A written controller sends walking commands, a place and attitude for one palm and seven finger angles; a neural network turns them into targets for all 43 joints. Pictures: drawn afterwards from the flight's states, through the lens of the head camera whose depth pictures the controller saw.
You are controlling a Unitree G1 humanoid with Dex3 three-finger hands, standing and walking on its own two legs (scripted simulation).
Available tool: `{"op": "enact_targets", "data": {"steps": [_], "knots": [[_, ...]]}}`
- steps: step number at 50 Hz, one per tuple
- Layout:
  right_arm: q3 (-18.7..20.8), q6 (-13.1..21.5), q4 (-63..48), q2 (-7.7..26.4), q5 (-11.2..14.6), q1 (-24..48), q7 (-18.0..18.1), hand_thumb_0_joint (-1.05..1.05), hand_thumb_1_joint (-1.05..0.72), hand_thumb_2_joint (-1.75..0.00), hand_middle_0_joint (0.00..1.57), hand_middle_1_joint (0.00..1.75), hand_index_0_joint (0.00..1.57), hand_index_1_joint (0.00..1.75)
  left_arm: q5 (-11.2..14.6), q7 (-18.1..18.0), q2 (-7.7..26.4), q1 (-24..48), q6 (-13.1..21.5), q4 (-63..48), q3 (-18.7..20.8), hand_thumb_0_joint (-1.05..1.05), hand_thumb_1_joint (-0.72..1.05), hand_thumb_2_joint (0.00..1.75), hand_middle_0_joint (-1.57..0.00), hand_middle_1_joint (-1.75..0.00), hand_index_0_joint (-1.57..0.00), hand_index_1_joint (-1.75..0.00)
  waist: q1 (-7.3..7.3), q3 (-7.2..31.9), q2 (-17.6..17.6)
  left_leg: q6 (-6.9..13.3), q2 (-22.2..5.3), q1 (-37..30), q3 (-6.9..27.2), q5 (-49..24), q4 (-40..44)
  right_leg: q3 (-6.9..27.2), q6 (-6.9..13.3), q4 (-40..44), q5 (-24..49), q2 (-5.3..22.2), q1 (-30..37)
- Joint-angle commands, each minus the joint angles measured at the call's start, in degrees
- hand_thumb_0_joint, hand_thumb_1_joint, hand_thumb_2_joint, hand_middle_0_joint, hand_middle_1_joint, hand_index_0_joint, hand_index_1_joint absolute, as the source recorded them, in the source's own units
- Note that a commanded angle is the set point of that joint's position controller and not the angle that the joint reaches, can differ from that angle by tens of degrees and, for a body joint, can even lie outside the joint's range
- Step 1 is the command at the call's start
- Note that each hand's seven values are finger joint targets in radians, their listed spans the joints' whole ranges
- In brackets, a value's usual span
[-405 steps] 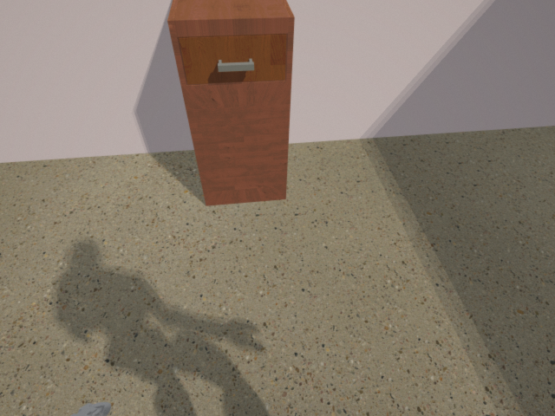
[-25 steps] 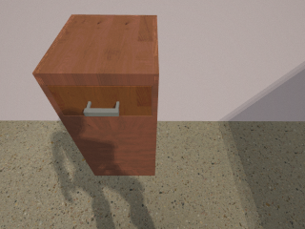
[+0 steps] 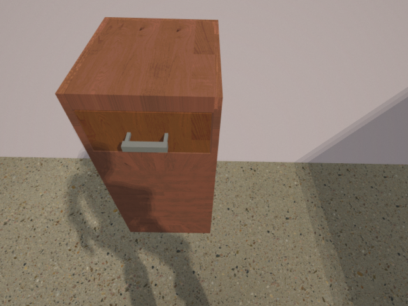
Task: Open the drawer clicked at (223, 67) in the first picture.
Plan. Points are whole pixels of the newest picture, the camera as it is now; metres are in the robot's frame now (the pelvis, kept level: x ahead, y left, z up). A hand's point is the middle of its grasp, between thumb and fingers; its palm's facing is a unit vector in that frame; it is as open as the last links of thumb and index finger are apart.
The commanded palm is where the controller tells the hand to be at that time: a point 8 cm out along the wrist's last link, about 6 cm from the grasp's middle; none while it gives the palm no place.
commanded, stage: raise the hand with hooked fingers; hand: left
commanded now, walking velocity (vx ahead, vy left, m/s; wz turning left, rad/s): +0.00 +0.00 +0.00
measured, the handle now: (146, 141) +0.52 +0.21 -0.04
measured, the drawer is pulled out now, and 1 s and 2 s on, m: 0.00 0.00 0.00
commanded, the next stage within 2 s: move the hooked fingers above the handle in 1.84 s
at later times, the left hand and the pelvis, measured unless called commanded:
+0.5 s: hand (91, 298) +0.14 +0.22 -0.05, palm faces +0.06 -0.06 -1.00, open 9.4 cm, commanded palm +0.14 +0.23 +0.01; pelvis -0.04 -0.05 -0.06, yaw +4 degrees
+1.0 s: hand (89, 238) +0.23 +0.24 +0.01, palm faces +0.08 -0.08 -0.99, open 12.3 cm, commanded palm +0.20 +0.23 +0.08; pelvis -0.02 -0.02 -0.02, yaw +3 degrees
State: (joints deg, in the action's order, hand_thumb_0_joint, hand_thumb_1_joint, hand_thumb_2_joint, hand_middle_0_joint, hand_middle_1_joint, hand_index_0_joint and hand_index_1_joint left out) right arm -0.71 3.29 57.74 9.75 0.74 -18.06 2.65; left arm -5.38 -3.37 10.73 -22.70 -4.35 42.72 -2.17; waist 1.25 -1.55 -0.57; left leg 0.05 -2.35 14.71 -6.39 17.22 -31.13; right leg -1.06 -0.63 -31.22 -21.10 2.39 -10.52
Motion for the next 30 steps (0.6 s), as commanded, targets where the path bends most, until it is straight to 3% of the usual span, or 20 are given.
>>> {"op": "enact_targets", "data": {"steps": [1,2,3,4,5,6,7,9,10,12,14,15,17,20,21,23,25,28,30], "knots": [[3.10,15.69,-14.34,7.42,2.50,6.76,3.73,0.00,-0.90,-0.90,0.20,0.30,0.20,0.30,-8.81,-9.89,2.28,0.18,0.07,-44.48,-4.79,0.00,0.81,0.86,-0.21,-0.36,-0.21,-0.36,-2.44,9.38,11.20,1.01,-2.26,-9.80,7.36,-30.37,6.69,-4.32,1.62,-8.25,1.89,-2.45,-15.91],[3.68,15.27,-17.28,9.41,0.99,9.45,2.99,0.00,-0.90,-0.90,0.20,0.30,0.20,0.30,-13.61,-11.24,7.18,4.59,0.45,-47.26,-2.57,0.00,0.78,0.85,-0.21,-0.37,-0.21,-0.37,-1.86,5.41,5.84,0.83,-1.14,-3.56,7.39,-20.85,3.34,-3.40,2.07,-3.68,3.88,-2.03,-16.74],[4.10,13.84,-18.50,11.07,-0.55,9.04,2.81,0.00,-0.90,-0.90,0.20,0.30,0.20,0.30,-20.67,-12.86,11.14,3.70,0.77,-45.79,-0.18,0.00,0.76,0.84,-0.21,-0.39,-0.21,-0.39,-2.46,7.75,0.94,1.11,0.49,0.59,6.41,-14.11,0.21,-2.64,2.51,-1.32,7.26,-2.57,-17.22],[4.21,12.22,-20.89,11.01,-1.84,9.54,2.40,0.00,-0.90,-0.90,0.20,0.30,0.20,0.30,-26.77,-14.26,10.98,-0.73,0.69,-41.39,0.14,0.00,0.74,0.83,-0.21,-0.40,-0.21,-0.40,-1.69,8.02,-4.61,1.54,1.64,3.80,6.01,-12.91,-2.61,-1.88,2.57,-1.43,7.95,-3.00,-18.48],[4.89,10.56,-23.48,10.87,-2.41,10.19,1.39,0.00,-0.90,-0.90,0.20,0.30,0.20,0.30,-32.39,-15.34,10.71,-7.46,0.54,-39.94,1.21,0.00,0.71,0.82,-0.21,-0.42,-0.21,-0.42,1.03,10.83,-4.07,1.38,2.35,4.64,5.29,-16.63,-4.39,-0.55,3.09,-3.12,11.79,-3.62,-16.70],[5.22,8.03,-25.03,10.47,-3.30,10.90,0.46,0.00,-0.90,-0.90,0.20,0.30,0.20,0.30,-38.70,-16.72,9.94,-11.78,0.40,-37.89,0.75,0.00,0.69,0.81,-0.22,-0.43,-0.22,-0.43,2.56,13.20,-7.49,0.69,2.14,7.43,5.03,-18.70,-5.50,-1.44,3.37,-6.26,13.54,-4.31,-16.74],[5.64,5.62,-26.44,10.39,-3.89,12.55,-0.63,0.00,-0.90,-0.90,0.20,0.30,0.20,0.30,-43.66,-17.73,6.99,-14.52,0.27,-35.45,-1.79,0.00,0.67,0.80,-0.22,-0.45,-0.22,-0.45,3.32,10.78,-10.81,0.31,2.08,11.61,4.96,-16.78,-6.33,-0.95,3.57,-7.62,12.71,-4.73,-19.02],[5.77,2.14,-29.04,9.91,-3.91,15.36,-2.67,0.00,-0.90,-0.90,0.20,0.30,0.20,0.30,-50.54,-19.01,6.92,-15.85,2.05,-34.80,-2.22,0.00,0.62,0.78,-0.22,-0.48,-0.22,-0.48,5.22,8.16,-11.63,0.14,2.72,16.87,4.04,-10.34,-8.35,1.50,4.12,-8.34,10.07,-4.11,-21.54],[5.73,1.12,-30.21,9.58,-3.69,16.52,-3.47,0.00,-0.90,-0.90,0.20,0.30,0.20,0.30,-53.13,-19.74,9.41,-14.80,3.60,-36.94,0.07,0.00,0.60,0.77,-0.22,-0.50,-0.22,-0.50,6.51,9.60,-10.66,0.30,3.22,17.56,3.77,-10.26,-9.22,3.93,4.51,-8.75,12.07,-3.83,-20.25],[5.24,-0.61,-32.63,9.28,-3.94,17.44,-3.99,0.00,-0.90,-0.90,0.20,0.30,0.20,0.30,-56.62,-21.83,14.57,-10.35,6.13,-42.96,3.76,0.00,0.55,0.75,-0.22,-0.53,-0.22,-0.53,7.16,14.67,-7.10,0.60,4.37,18.92,3.32,-8.05,-11.46,5.72,4.23,-10.79,11.94,-3.14,-19.48],[5.17,-1.83,-34.08,9.14,-4.71,17.63,-3.91,0.00,-0.90,-0.90,0.20,0.30,0.20,0.30,-59.10,-24.03,17.80,-3.71,7.81,-47.81,6.44,0.00,0.50,0.73,-0.23,-0.55,-0.23,-0.55,6.21,16.89,-2.36,1.00,5.01,17.46,3.28,-7.08,-14.14,7.70,4.14,-11.37,10.72,-2.97,-22.23],[5.34,-2.47,-33.96,8.86,-5.33,17.35,-3.74,0.00,-0.90,-0.90,0.20,0.30,0.20,0.30,-59.82,-25.35,19.88,1.63,8.70,-50.89,8.41,0.00,0.48,0.72,-0.23,-0.57,-0.23,-0.57,5.26,17.73,-2.62,1.15,5.17,17.55,3.74,-5.93,-15.95,8.81,4.10,-11.52,7.84,-2.90,-24.48],[5.69,-2.85,-34.56,8.67,-5.63,17.39,-3.14,0.00,-0.90,-0.90,0.20,0.30,0.20,0.30,-58.01,-27.29,20.23,9.22,10.00,-54.91,9.38,0.00,0.43,0.70,-0.23,-0.60,-0.23,-0.60,2.85,19.92,1.23,1.59,5.31,14.73,3.84,-4.00,-19.35,9.75,3.60,-11.03,4.33,-2.06,-28.09],[5.50,-2.36,-33.67,8.49,-6.09,17.47,-2.18,0.00,-0.90,-0.90,0.20,0.30,0.20,0.30,-56.29,-28.45,21.75,19.95,12.18,-58.49,9.19,0.00,0.36,0.67,-0.24,-0.64,-0.24,-0.64,-0.47,21.02,0.65,2.15,4.99,14.31,5.25,-1.89,-23.52,10.59,3.09,-10.90,0.69,-1.84,-32.35],[5.58,-2.14,-33.57,8.76,-5.97,17.67,-1.92,0.00,-0.90,-0.90,0.20,0.30,0.20,0.30,-55.89,-28.32,21.58,19.67,12.30,-57.32,8.63,0.00,0.34,0.66,-0.24,-0.66,-0.24,-0.66,-0.79,19.91,1.06,2.26,4.95,14.23,5.35,-1.46,-23.92,10.50,3.11,-10.44,0.46,-1.90,-32.95],[5.17,-2.18,-33.36,8.95,-5.67,18.01,-1.70,0.00,-0.90,-0.90,0.20,0.30,0.20,0.30,-55.14,-27.17,21.13,18.72,11.10,-55.79,7.26,0.00,0.29,0.64,-0.24,-0.69,-0.24,-0.69,-0.51,20.03,3.90,2.30,4.72,13.85,5.39,-2.16,-22.69,8.43,3.17,-10.95,2.75,-2.24,-31.55],[4.71,-2.52,-33.07,8.80,-5.19,18.40,-1.47,0.00,-0.90,-0.90,0.20,0.30,0.20,0.30,-53.80,-25.24,20.49,17.85,8.23,-53.41,6.28,0.00,0.25,0.62,-0.25,-0.72,-0.25,-0.72,-0.52,20.80,2.06,2.44,4.46,14.66,5.18,-3.25,-20.88,6.87,2.61,-10.90,6.94,-2.42,-27.67],[3.91,-3.70,-33.03,8.70,-4.10,18.72,-0.72,0.00,-0.90,-0.90,0.20,0.30,0.20,0.30,-52.33,-21.05,21.81,13.67,3.77,-50.72,6.43,0.00,0.18,0.59,-0.25,-0.76,-0.25,-0.76,1.41,19.92,-0.95,2.22,4.57,15.42,4.49,-5.78,-16.56,6.83,1.84,-8.74,14.33,-2.18,-19.20],[3.41,-4.01,-32.97,8.85,-3.77,19.12,-0.39,0.00,-0.90,-0.90,0.20,0.30,0.20,0.30,-51.47,-18.35,22.15,10.96,2.16,-49.79,6.96,0.00,0.13,0.57,-0.25,-0.80,-0.25,-0.80,2.34,20.50,-0.48,2.04,4.41,14.15,4.23,-7.65,-14.23,5.93,1.75,-8.22,18.22,-2.18,-15.46]]}}
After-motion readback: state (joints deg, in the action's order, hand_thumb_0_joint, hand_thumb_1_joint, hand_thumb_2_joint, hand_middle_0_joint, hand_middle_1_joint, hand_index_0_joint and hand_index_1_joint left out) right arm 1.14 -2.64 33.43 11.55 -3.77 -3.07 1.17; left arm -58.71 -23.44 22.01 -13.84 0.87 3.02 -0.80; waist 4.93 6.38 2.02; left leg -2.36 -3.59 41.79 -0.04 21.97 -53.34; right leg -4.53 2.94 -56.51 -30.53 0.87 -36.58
